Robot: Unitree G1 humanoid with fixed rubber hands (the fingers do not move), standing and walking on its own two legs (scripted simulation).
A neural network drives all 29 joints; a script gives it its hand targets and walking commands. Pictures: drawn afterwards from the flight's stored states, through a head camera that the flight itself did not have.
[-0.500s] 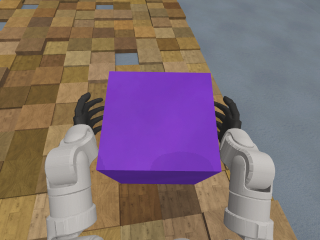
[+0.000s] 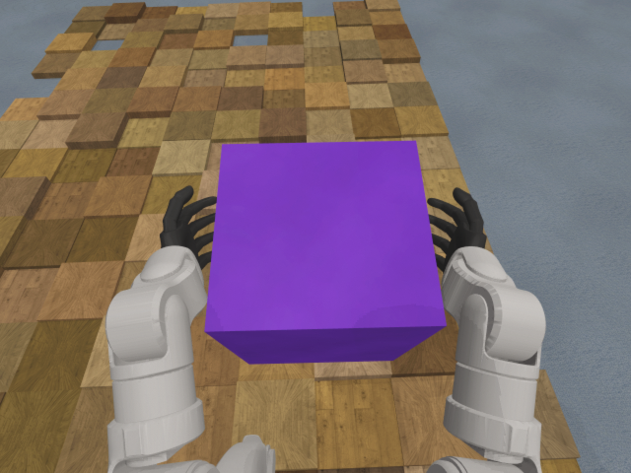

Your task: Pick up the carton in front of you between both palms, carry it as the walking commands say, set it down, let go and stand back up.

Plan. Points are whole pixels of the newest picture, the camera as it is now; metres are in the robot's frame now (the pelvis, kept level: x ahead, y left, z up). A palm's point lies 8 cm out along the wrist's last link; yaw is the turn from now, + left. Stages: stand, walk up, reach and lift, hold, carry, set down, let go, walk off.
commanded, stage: carry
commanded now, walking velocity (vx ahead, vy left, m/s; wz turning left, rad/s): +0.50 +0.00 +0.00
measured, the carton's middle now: (320, 268) +0.37 +0.00 +0.06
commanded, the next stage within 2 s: none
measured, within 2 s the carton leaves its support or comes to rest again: neither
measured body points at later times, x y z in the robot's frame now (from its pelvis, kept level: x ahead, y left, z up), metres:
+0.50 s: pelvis +0.34 -0.02 +0.02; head +0.38 -0.03 +0.47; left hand +0.72 +0.11 +0.16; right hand +0.69 -0.20 +0.16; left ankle +0.26 +0.07 -0.71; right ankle +0.47 -0.17 -0.68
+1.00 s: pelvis +0.67 -0.04 +0.02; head +0.69 -0.02 +0.47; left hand +1.02 +0.13 +0.15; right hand +1.03 -0.19 +0.16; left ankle +0.77 +0.06 -0.70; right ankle +0.52 -0.16 -0.69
